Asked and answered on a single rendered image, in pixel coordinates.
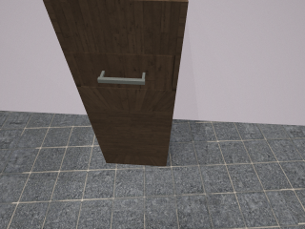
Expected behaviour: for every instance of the handle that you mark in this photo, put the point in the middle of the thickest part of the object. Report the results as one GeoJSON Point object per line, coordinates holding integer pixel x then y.
{"type": "Point", "coordinates": [121, 80]}

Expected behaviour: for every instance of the drawer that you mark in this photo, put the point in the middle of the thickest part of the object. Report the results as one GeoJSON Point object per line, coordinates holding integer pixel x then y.
{"type": "Point", "coordinates": [158, 69]}

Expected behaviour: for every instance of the cabinet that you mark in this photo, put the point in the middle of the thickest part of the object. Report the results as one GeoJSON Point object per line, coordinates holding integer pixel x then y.
{"type": "Point", "coordinates": [132, 126]}

